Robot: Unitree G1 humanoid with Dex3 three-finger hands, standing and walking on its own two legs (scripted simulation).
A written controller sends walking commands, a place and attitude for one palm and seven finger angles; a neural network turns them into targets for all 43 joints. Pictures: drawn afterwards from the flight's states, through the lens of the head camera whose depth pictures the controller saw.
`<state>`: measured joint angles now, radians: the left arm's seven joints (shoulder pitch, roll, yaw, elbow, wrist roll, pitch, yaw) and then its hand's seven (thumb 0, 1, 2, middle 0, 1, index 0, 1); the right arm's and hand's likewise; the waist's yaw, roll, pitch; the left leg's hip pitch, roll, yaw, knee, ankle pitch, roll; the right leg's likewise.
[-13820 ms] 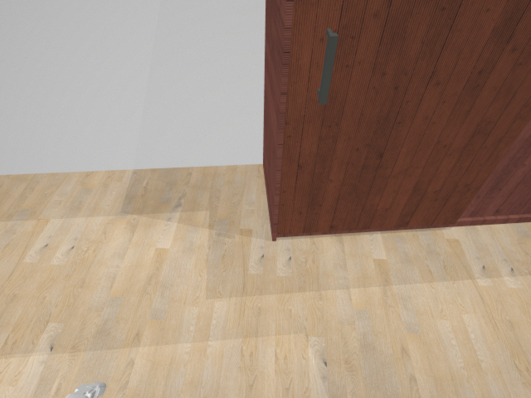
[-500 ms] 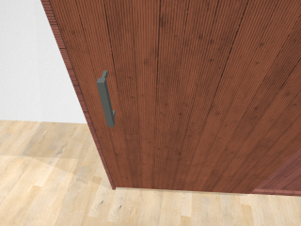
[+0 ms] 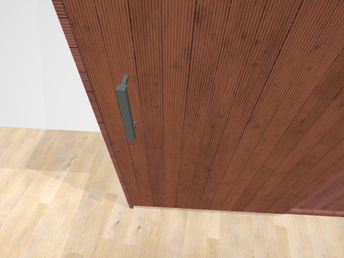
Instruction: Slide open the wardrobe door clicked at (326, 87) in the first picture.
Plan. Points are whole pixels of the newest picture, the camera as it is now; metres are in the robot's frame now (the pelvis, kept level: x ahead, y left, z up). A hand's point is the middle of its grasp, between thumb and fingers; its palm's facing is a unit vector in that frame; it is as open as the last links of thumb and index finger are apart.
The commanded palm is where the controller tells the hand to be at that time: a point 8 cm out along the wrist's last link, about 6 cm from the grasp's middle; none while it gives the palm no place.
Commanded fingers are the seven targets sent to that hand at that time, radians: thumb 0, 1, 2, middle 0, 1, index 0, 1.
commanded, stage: look again from close up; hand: left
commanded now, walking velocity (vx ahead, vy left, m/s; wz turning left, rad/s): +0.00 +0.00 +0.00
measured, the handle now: (128, 110) +0.45 +0.15 +0.08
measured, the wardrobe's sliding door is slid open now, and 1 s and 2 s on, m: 0.00 0.00 0.00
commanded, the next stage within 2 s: raise the hand with hooked fingers in 0.10 s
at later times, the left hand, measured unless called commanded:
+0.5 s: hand (111, 214) +0.20 +0.14 +0.02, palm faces +0.08 -1.00 -0.03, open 7.9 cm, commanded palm +0.11 +0.22 -0.04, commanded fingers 0.00 0.53 0.74 -0.23 -0.54 -0.23 -0.54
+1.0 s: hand (91, 224) +0.19 +0.19 +0.01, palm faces -0.06 -1.00 -0.02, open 10.9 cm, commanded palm +0.14 +0.25 +0.02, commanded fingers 0.00 -0.06 0.49 -0.27 -0.92 -0.27 -0.92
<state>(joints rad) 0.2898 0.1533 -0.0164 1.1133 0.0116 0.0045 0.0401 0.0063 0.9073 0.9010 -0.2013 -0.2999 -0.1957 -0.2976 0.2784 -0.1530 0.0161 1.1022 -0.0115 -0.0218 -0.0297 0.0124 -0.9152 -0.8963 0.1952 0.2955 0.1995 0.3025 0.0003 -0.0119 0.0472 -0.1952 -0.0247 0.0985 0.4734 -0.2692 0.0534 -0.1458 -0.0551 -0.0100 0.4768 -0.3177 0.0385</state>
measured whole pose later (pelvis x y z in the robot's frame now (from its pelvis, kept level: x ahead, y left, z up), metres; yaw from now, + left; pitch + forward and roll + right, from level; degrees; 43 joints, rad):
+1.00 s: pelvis -0.05 -0.04 -0.05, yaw +2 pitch +8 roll -1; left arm 0.24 0.35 0.29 0.16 -0.37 -0.21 -0.46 0.01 0.17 0.59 -0.26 -0.77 -0.25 -0.77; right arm 0.26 -0.20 0.05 0.59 0.04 -0.23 -0.08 0.02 -0.90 -0.90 0.20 0.30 0.20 0.30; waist -0.03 0.04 -0.08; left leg -0.69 0.05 0.01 0.94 -0.39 -0.01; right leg -0.60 0.01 -0.09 0.92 -0.46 -0.03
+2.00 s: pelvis -0.04 -0.02 -0.01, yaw +3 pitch +2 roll -2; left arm -0.03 0.46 0.43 0.28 -0.36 -0.05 -0.53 -0.01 -0.50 0.30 -0.30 -1.20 -0.30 -1.20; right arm 0.28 -0.28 0.07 0.59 0.06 -0.25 -0.10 0.02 -0.90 -0.90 0.20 0.30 0.20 0.30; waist 0.01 0.04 -0.02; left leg -0.41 0.01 0.03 0.66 -0.28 0.03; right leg -0.32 -0.02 -0.07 0.62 -0.32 0.01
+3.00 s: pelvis -0.03 -0.03 -0.02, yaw +2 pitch +4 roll -1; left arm -0.23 0.41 0.37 0.45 -0.31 -0.11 -0.44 -0.01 -0.50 0.30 -0.30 -1.20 -0.30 -1.20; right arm 0.28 -0.27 0.06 0.60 0.06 -0.20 -0.10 0.02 -0.90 -0.90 0.20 0.30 0.20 0.30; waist -0.01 0.02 -0.04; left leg -0.44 0.03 0.04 0.67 -0.30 0.01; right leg -0.37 -0.01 -0.05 0.66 -0.36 -0.01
